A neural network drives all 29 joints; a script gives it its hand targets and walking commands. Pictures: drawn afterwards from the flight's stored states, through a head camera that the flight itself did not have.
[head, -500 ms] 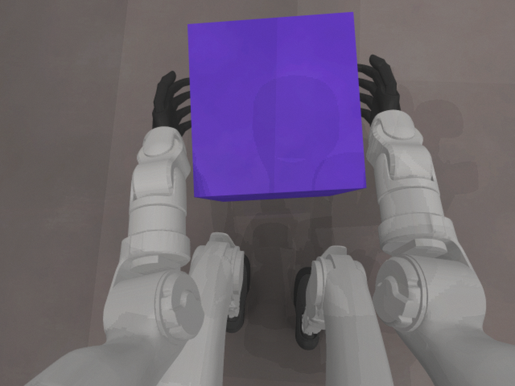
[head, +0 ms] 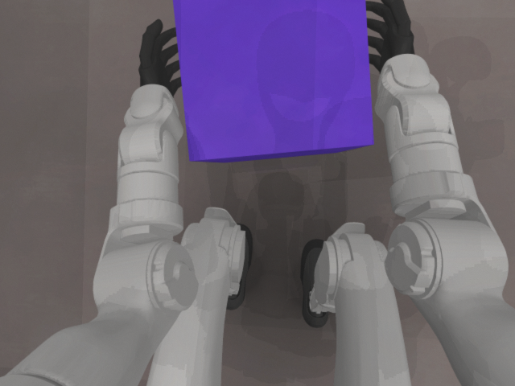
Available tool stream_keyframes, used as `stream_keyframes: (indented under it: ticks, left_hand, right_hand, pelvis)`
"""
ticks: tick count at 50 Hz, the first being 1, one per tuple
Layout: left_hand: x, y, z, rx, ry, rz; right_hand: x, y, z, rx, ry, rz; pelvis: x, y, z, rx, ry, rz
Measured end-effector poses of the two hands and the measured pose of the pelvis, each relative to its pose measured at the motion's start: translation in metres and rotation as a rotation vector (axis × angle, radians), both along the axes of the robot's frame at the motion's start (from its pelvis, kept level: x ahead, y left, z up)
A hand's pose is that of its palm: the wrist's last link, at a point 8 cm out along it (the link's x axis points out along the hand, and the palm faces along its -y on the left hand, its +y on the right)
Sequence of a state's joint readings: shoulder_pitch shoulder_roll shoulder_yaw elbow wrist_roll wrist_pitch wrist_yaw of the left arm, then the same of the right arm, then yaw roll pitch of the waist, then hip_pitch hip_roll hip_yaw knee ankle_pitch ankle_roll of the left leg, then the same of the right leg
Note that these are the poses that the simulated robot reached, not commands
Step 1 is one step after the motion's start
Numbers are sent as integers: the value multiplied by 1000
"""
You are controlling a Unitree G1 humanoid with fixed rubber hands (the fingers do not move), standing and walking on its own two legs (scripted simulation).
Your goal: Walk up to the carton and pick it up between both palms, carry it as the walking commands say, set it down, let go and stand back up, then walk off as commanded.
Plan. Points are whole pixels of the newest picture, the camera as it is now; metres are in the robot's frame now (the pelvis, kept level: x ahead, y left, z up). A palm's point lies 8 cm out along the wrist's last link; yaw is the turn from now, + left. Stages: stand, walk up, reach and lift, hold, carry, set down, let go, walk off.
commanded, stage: set down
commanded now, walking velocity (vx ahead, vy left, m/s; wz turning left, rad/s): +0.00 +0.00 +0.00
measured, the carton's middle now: (273, 81) +0.52 +0.04 -0.19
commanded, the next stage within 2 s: none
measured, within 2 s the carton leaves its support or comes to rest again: rests again in 1.58 s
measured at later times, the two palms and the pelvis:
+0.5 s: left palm (179, 87) +0.51 +0.19 -0.20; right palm (373, 65) +0.56 -0.11 -0.20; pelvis +0.00 +0.01 -0.06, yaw +0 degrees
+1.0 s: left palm (182, 85) +0.52 +0.19 -0.22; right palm (368, 70) +0.56 -0.11 -0.22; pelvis +0.00 +0.01 -0.08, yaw +0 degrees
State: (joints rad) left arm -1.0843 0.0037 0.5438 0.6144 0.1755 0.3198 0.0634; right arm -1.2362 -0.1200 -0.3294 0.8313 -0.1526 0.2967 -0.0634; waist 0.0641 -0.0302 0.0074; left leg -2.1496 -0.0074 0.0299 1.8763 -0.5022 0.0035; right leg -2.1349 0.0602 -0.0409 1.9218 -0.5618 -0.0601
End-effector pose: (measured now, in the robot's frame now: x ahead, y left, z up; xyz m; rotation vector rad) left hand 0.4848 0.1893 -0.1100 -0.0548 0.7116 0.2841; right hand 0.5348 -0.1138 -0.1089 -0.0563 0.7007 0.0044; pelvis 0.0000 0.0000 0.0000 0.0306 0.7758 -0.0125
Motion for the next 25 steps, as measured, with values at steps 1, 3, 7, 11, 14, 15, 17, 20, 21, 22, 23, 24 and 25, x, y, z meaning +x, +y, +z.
stream_keyframes:
  ticks: [1,3,7,11,14,15,17,20,21,22,23,24,25]
  left_hand:
    - [1,0,-4,0,1,0]
    - [3,0,-11,0,3,-1]
    - [7,1,-26,0,6,-3]
    - [11,1,-42,0,9,-5]
    - [14,1,-53,-1,11,-7]
    - [15,1,-57,-1,11,-7]
    - [16,1,-65,-2,13,-8]
    - [19,1,-76,-4,15,-9]
    - [20,1,-80,-4,16,-10]
    - [20,1,-83,-5,17,-11]
    - [22,1,-86,-2,22,-15]
    - [24,2,-88,2,25,-19]
    - [26,3,-90,4,27,-21]
  right_hand:
    - [1,0,-4,-1,1,1]
    - [3,0,-11,-3,2,2]
    - [8,1,-25,-7,4,6]
    - [12,1,-40,-11,6,10]
    - [16,1,-51,-14,7,13]
    - [17,1,-55,-15,7,14]
    - [19,1,-62,-17,8,15]
    - [22,1,-72,-20,10,18]
    - [22,1,-76,-21,10,19]
    - [23,1,-79,-22,11,19]
    - [24,1,-83,-24,14,20]
    - [24,1,-86,-25,17,21]
    - [25,2,-89,-26,18,23]
  pelvis:
    - [0,0,-2,0,0,0]
    - [0,1,-7,1,-1,-1]
    - [0,1,-16,2,-5,-2]
    - [0,2,-25,2,-13,-3]
    - [1,3,-32,3,-20,-4]
    - [1,3,-34,3,-23,-4]
    - [1,4,-38,3,-29,-5]
    - [1,5,-45,4,-38,-7]
    - [1,5,-47,4,-42,-7]
    - [1,5,-49,4,-45,-8]
    - [1,6,-51,4,-49,-8]
    - [1,6,-53,4,-52,-8]
    - [2,6,-55,4,-56,-8]
